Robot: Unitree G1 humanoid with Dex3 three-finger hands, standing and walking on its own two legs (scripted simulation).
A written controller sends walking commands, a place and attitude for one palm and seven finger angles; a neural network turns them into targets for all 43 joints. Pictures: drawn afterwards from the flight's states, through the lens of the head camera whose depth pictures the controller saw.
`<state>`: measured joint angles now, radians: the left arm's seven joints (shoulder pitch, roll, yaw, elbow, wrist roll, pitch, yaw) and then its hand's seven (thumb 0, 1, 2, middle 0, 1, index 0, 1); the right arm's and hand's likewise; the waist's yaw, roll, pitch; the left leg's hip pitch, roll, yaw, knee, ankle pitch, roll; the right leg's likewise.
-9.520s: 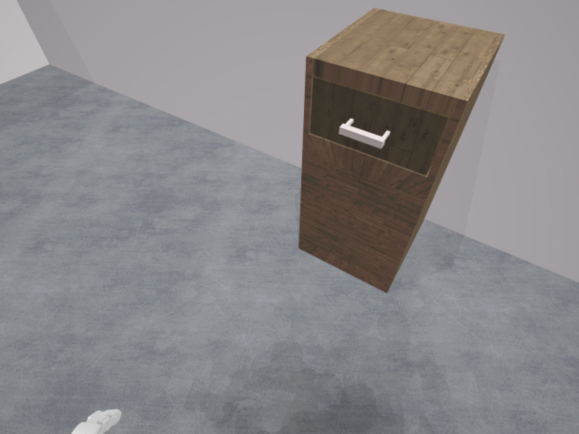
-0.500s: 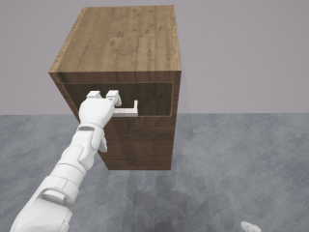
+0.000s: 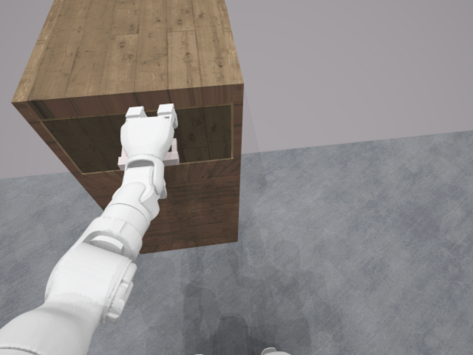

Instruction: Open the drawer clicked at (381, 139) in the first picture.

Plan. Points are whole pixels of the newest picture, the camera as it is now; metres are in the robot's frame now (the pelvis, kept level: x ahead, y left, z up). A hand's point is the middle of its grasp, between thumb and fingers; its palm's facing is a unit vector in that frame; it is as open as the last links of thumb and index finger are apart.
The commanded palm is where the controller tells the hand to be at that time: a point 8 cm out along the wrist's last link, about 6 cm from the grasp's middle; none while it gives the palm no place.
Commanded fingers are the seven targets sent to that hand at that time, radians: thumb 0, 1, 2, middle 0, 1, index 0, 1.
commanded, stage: move the hooked fingers above the handle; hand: left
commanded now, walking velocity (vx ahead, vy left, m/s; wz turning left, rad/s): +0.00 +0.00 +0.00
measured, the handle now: (149, 153) +0.53 +0.15 -0.03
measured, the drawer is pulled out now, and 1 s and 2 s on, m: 0.00 0.00 0.00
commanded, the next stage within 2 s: none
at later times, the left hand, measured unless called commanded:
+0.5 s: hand (137, 161) +0.47 +0.15 +0.02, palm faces +0.02 -0.03 -1.00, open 13.8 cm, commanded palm +0.45 +0.15 +0.08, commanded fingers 0.00 -0.50 0.30 -0.30 -1.20 -0.30 -1.20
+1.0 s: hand (143, 159) +0.48 +0.15 +0.02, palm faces -0.05 -0.04 -1.00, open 13.8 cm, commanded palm +0.45 +0.15 +0.08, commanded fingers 0.00 -0.50 0.30 -0.30 -1.20 -0.30 -1.20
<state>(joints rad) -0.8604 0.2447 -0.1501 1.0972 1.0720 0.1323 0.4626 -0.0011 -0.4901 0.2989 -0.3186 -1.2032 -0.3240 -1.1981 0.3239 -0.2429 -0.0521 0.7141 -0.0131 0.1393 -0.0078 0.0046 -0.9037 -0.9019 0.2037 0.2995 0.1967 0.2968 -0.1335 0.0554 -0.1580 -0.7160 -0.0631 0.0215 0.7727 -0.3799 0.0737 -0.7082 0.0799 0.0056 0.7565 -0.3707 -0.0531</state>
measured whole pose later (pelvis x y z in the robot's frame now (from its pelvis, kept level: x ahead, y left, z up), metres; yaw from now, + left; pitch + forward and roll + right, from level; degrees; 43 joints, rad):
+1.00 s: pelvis +0.01 +0.00 +0.01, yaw -1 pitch +18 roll -1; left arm -0.80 0.25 -0.13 1.08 1.04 0.24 0.42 0.00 -0.49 0.30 -0.33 -1.22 -0.32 -1.20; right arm 0.33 -0.22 -0.03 0.68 0.00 0.18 -0.01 0.00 -0.90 -0.90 0.20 0.30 0.20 0.30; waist -0.11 0.06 -0.16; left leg -0.66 -0.05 0.04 0.73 -0.38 0.08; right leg -0.66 0.09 0.03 0.71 -0.36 -0.05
